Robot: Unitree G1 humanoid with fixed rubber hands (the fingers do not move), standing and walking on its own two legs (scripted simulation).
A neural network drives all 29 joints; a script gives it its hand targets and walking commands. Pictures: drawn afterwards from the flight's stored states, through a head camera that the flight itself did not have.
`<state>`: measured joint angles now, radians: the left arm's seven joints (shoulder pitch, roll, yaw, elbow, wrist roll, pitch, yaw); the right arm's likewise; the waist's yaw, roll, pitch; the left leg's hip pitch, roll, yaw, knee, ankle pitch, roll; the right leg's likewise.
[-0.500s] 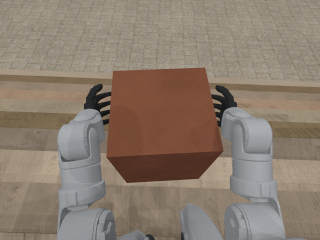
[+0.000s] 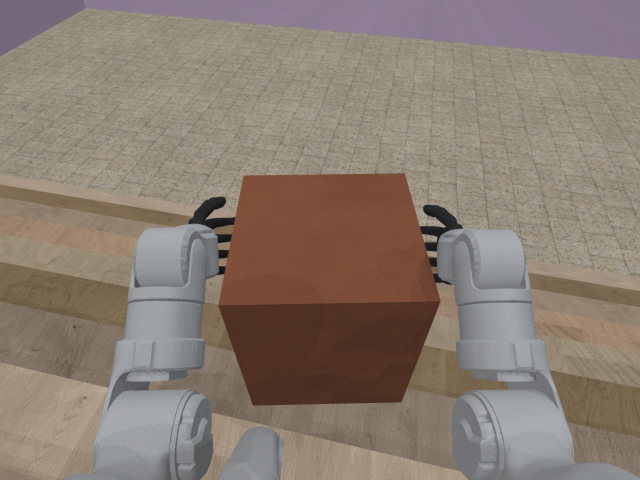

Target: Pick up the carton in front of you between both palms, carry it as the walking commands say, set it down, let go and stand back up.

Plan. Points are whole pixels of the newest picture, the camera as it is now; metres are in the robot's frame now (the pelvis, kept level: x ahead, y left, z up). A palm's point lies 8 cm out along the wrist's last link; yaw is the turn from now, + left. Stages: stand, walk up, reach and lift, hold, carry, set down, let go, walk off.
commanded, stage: carry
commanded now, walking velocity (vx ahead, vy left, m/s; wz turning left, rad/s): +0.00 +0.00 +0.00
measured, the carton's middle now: (325, 293) +0.34 +0.02 +0.03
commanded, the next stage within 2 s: none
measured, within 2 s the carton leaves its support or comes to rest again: neither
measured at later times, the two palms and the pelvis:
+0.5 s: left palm (322, 167) +0.76 +0.04 -0.08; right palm (456, 187) +0.71 -0.25 -0.08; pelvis +0.39 -0.03 -0.19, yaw -4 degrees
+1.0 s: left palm (335, 165) +1.17 +0.01 -0.39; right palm (418, 179) +1.12 -0.29 -0.40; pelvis +0.81 -0.11 -0.48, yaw -2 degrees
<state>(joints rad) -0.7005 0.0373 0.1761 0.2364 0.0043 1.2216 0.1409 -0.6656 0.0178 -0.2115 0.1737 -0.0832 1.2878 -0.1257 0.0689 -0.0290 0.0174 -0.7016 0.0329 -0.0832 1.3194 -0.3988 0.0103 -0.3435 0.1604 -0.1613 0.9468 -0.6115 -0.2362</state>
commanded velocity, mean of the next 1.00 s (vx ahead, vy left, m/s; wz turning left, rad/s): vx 0.00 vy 0.00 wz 0.00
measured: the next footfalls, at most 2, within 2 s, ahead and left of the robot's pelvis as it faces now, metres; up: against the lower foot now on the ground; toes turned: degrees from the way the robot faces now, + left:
left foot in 0.28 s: +0.30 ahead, +0.01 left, -0.17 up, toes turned -6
right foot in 0.58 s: +0.60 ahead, -0.14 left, -0.35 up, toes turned -2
